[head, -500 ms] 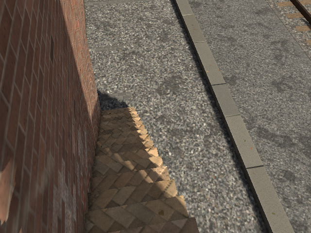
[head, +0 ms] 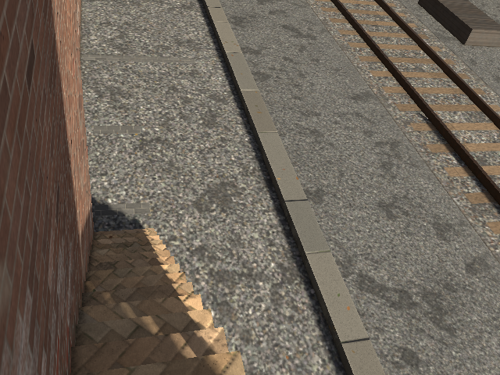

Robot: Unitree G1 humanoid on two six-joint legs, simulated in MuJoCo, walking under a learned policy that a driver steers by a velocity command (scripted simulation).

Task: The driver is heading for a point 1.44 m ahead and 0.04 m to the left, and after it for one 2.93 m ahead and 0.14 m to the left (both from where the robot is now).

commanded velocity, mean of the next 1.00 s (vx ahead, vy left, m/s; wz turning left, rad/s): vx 0.34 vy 0.00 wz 0.00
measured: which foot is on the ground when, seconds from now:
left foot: up 0.00-0.04, down 0.06-0.20, up 0.22-0.90, down 0.92-1.00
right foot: up 0.00-0.16, down 0.18-1.00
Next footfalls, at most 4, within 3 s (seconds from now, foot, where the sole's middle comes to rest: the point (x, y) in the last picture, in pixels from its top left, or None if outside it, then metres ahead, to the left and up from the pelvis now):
0.06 left None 0.28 0.13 -0.90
0.18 right None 0.01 -0.12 -0.65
0.92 left None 0.07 0.19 -0.71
1.16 left None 0.12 0.26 -0.86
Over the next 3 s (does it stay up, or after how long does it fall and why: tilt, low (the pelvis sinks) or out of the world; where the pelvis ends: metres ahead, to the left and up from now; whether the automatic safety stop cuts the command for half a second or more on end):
stays up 1.01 0.01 -0.69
